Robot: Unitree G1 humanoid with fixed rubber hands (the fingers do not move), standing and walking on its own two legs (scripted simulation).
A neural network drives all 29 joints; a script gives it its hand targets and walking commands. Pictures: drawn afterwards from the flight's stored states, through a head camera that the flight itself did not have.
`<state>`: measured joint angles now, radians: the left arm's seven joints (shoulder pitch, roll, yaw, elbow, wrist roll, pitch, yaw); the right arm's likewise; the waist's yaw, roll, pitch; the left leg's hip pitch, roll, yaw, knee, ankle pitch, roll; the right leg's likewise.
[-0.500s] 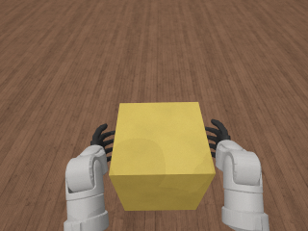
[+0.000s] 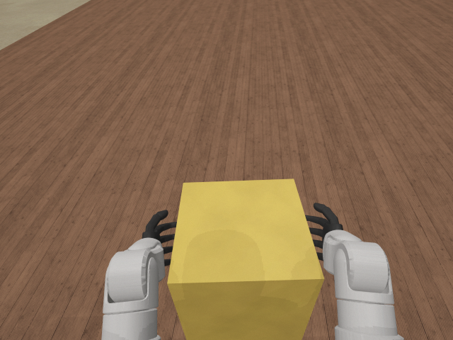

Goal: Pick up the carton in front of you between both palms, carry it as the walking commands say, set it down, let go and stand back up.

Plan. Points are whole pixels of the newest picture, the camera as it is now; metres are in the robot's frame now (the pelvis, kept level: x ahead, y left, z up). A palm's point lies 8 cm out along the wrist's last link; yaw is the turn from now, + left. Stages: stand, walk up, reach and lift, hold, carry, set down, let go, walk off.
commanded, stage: carry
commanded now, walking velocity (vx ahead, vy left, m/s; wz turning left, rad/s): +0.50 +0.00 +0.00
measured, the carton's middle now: (241, 264) +0.27 +0.00 -0.02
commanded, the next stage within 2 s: none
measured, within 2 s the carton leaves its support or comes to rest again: neither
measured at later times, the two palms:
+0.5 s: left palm (162, 131) +0.58 +0.18 +0.08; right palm (283, 128) +0.56 -0.11 +0.09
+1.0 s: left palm (191, 82) +0.88 +0.14 +0.06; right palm (280, 79) +0.88 -0.16 +0.05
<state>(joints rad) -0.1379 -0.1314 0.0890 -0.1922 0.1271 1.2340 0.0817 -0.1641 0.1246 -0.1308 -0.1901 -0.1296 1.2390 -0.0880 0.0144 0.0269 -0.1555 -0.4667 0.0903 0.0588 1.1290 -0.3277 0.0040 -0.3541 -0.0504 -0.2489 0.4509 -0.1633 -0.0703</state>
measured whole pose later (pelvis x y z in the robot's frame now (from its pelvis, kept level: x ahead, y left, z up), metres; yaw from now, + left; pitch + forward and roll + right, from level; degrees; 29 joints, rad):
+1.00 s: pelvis +0.62 -0.01 +0.01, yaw +0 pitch +4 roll +1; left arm -0.11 -0.13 0.08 -0.28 0.11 1.17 0.08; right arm -0.13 0.13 -0.10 -0.29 -0.13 1.18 -0.08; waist 0.02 0.02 -0.01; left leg -0.49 0.07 0.09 0.93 -0.37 -0.02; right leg -0.30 -0.06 -0.24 0.37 -0.14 -0.07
